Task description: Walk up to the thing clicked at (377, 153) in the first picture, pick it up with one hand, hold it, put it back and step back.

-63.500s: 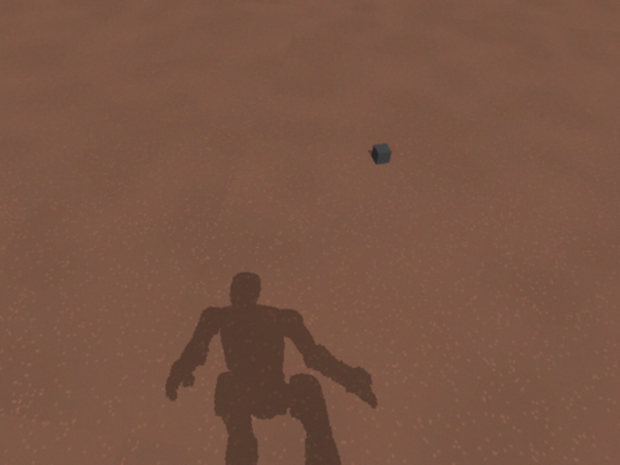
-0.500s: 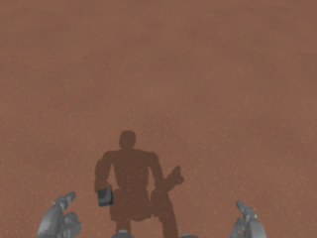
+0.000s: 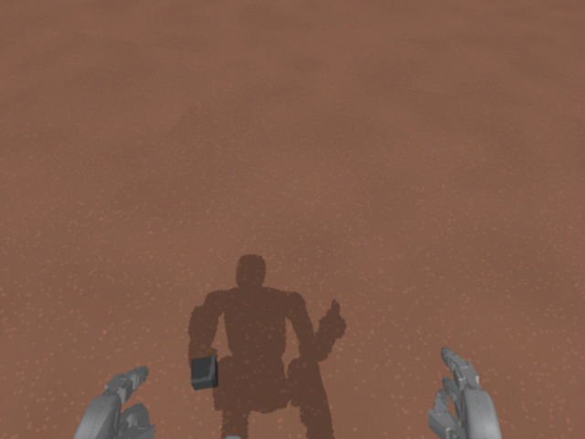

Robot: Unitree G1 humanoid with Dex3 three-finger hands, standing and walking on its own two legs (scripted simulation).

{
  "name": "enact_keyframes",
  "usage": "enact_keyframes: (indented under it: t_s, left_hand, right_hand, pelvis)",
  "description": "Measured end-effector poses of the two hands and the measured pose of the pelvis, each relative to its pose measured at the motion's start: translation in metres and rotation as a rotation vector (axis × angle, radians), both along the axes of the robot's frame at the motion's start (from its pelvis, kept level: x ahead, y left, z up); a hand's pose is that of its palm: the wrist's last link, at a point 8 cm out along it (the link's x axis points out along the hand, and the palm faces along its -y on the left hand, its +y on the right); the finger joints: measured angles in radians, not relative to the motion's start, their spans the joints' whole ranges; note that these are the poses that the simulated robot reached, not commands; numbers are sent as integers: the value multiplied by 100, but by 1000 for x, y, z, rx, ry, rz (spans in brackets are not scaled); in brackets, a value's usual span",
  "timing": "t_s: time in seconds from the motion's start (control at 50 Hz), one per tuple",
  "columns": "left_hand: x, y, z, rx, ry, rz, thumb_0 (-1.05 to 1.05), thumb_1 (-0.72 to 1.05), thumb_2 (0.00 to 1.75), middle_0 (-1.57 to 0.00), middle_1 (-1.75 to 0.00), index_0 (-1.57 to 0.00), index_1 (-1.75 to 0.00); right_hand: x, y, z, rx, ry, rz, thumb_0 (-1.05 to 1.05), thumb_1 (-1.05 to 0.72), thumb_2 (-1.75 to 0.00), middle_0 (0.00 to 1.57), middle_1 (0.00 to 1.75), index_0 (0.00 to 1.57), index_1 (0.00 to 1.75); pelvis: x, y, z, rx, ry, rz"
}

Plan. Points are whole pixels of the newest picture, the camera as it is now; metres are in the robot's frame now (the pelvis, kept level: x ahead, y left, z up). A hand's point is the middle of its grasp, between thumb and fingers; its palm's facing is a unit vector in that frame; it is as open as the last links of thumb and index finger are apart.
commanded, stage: home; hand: left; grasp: from above
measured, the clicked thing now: (204, 373) +0.43 +0.24 -0.68
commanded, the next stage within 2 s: stand in 1.62 s
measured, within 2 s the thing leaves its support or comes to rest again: neither
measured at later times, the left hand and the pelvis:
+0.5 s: hand (152, 427) +0.17 +0.18 -0.05, palm faces +0.03 -0.98 -0.19, open 7.4 cm; pelvis +0.00 +0.00 +0.00, yaw +0 degrees
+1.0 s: hand (152, 424) +0.17 +0.18 -0.05, palm faces +0.03 -0.98 -0.20, open 7.4 cm; pelvis +0.01 +0.00 +0.00, yaw -1 degrees
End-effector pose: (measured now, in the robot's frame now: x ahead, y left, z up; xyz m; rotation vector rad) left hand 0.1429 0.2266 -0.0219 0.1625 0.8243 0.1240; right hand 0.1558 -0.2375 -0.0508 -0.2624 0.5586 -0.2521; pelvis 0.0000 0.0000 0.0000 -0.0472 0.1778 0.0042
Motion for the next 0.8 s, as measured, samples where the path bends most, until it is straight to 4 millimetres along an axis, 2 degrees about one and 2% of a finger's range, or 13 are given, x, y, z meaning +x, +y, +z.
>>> enact_keyframes:
  t_s: [0.32,0.8]
  left_hand:
    - [7,-1,1,5,-1,-14,1,91,90,-20,-30,-21,-30]
    - [10,1,0,5,3,-13,1,91,90,-20,-30,-21,-30]
  right_hand:
    - [-13,-2,-9,10,42,-31,1,-91,-90,20,30,20,30]
    - [-1,0,-6,10,25,-20,1,-91,-90,20,30,20,30]
  pelvis:
    - [2,1,0,2,0,-8]
    - [7,2,-1,1,6,-8]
